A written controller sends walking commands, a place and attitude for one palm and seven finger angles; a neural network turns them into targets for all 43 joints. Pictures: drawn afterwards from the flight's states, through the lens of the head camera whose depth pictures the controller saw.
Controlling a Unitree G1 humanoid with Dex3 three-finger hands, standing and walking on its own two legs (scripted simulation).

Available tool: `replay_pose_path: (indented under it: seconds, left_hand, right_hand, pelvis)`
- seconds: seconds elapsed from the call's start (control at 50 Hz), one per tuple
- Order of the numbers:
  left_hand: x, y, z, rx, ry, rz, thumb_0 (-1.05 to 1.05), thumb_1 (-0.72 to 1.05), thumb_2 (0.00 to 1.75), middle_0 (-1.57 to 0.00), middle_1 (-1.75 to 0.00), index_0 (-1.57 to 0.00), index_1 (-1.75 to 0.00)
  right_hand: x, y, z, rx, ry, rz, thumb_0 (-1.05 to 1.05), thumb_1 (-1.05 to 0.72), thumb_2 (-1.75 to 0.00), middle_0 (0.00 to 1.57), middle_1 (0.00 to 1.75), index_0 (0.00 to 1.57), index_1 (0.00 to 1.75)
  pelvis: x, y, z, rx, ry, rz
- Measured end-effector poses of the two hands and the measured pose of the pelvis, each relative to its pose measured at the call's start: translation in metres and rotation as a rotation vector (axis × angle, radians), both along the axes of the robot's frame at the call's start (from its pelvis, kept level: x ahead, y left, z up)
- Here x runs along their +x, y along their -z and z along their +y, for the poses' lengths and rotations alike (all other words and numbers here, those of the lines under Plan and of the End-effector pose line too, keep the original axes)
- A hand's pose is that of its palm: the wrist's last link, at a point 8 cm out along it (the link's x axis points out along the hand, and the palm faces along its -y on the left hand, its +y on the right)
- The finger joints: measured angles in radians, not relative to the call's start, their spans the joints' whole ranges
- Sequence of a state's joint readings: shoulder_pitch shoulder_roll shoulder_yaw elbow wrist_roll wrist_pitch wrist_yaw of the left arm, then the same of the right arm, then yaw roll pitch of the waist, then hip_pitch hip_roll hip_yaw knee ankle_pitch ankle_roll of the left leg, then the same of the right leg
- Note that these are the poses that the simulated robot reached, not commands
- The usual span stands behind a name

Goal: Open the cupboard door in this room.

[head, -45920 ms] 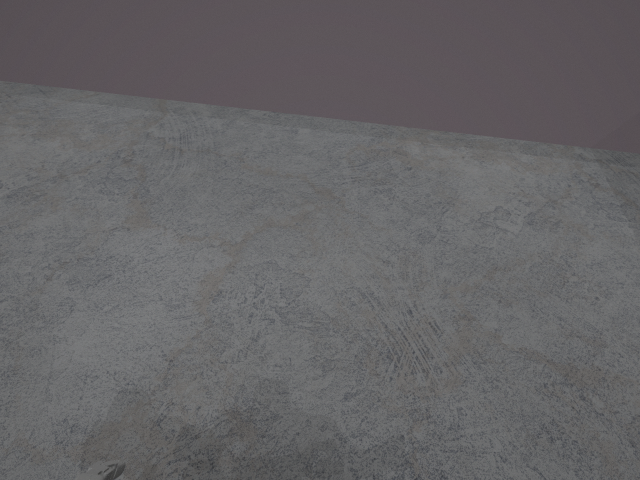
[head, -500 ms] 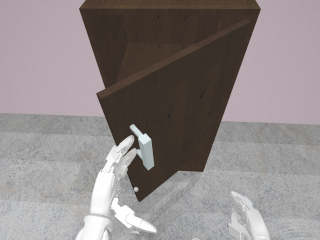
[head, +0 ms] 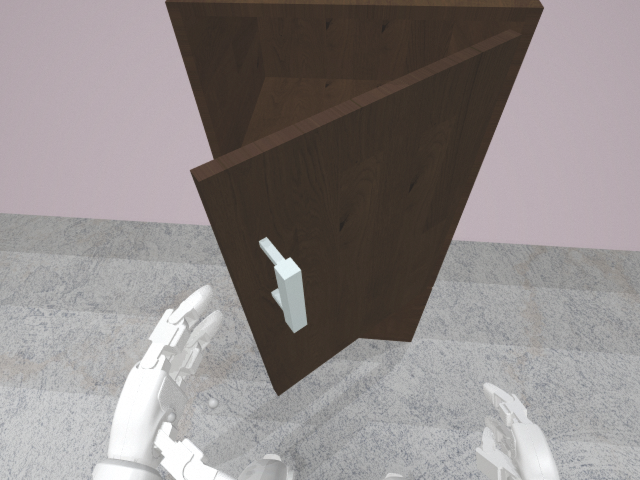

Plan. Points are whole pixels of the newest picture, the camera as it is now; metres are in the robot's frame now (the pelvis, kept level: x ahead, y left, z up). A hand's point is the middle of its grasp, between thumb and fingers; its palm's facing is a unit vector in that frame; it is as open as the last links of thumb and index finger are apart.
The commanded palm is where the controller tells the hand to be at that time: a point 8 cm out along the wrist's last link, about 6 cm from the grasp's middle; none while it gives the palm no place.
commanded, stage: draw the hand back to the body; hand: left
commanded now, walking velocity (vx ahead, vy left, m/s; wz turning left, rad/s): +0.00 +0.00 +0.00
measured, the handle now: (282, 286) +0.32 +0.07 +0.09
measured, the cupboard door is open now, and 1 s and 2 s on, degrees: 41 41 41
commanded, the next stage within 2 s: step back with the hand held close in 1.58 s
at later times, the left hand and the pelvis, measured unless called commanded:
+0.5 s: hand (138, 388) +0.19 +0.17 +0.14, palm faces -0.04 -1.00 -0.07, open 16.2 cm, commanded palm +0.16 +0.23 +0.15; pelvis +0.01 +0.02 +0.02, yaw +0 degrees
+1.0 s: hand (9, 340) +0.20 +0.25 +0.19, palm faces +0.33 -0.86 -0.39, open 11.5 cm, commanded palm +0.16 +0.30 +0.22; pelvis +0.02 +0.03 +0.07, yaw -1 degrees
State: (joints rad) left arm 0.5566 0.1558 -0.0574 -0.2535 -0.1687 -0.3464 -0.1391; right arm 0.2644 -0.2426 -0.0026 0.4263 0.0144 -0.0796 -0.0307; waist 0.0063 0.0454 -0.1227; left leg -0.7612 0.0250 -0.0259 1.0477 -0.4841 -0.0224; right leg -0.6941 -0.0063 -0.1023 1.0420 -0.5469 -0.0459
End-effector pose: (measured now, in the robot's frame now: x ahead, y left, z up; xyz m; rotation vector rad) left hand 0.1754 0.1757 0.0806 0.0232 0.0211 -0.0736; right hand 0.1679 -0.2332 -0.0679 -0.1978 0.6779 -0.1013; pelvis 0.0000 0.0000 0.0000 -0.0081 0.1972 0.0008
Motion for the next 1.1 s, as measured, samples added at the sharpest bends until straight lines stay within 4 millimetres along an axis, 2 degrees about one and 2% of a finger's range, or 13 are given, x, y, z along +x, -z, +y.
replay_pose_path:
  seconds: [0.1,0.24,0.52,0.54,0.62,0.72,0.9,1.1]
  left_hand:
    - [0.005,-0.005,0.001,0.003,0.02,-0.005,-0.01,-0.5,0.3,-0.15,-0.3,-0.15,-0.3]
    - [0.007,-0.027,0.021,0.03,-0.023,-0.018,-0.01,-0.5,0.3,-0.15,-0.3,-0.15,-0.3]
    - [-0.009,-0.062,0.051,0.051,-0.033,-0.038,-0.01,-0.47,0.31,-0.15,-0.3,-0.15,-0.3]
    - [-0.01,-0.065,0.053,0.091,-0.048,-0.035,-0.01,-0.45,0.32,-0.15,-0.3,-0.15,-0.3]
    - [-0.016,-0.078,0.066,0.229,-0.164,-0.004,-0.01,-0.37,0.35,-0.16,-0.3,-0.16,-0.3]
    - [-0.02,-0.09,0.083,0.309,-0.276,0.016,-0.01,-0.22,0.42,-0.16,-0.3,-0.17,-0.3]
    - [-0.015,-0.119,0.106,0.371,-0.373,-0.039,0.0,0.08,0.55,-0.17,-0.3,-0.18,-0.3]
    - [-0.009,-0.147,0.127,0.418,-0.446,-0.118,0.01,0.42,0.69,-0.19,-0.3,-0.19,-0.3]
  right_hand:
    - [-0.001,-0.002,0.009,0.015,0.015,-0.014,0.01,-0.9,-0.9,0.2,0.3,0.2,0.3]
    - [-0.002,-0.014,0.026,0.049,0.019,-0.035,0.01,-0.9,-0.9,0.2,0.3,0.2,0.3]
    - [0.013,-0.039,0.037,0.035,-0.014,-0.113,0.01,-0.9,-0.9,0.2,0.3,0.2,0.3]
    - [0.014,-0.041,0.037,0.03,-0.014,-0.115,0.01,-0.9,-0.9,0.2,0.3,0.2,0.3]
    - [0.016,-0.048,0.041,0.016,-0.008,-0.106,0.01,-0.9,-0.9,0.2,0.3,0.2,0.3]
    - [0.016,-0.055,0.047,0.008,-0.019,-0.087,0.01,-0.9,-0.9,0.2,0.3,0.2,0.3]
    - [0.018,-0.061,0.051,0.004,-0.043,-0.061,0.01,-0.9,-0.9,0.2,0.3,0.2,0.3]
    - [0.026,-0.068,0.043,-0.007,-0.039,-0.047,0.01,-0.9,-0.9,0.2,0.3,0.2,0.3]
  pelvis:
    - [-0.001,-0.001,0.005,-0.002,0.008,-0.008]
    - [0.002,-0.011,0.011,-0.009,0.013,-0.039]
    - [0.007,-0.025,0.022,-0.018,0.004,-0.094]
    - [0.007,-0.026,0.022,-0.016,0.007,-0.099]
    - [0.009,-0.036,0.023,-0.014,0.012,-0.131]
    - [0.01,-0.048,0.024,-0.012,0.01,-0.17]
    - [0.014,-0.063,0.027,-0.003,0.015,-0.227]
    - [0.018,-0.071,0.024,0.0,0.025,-0.261]
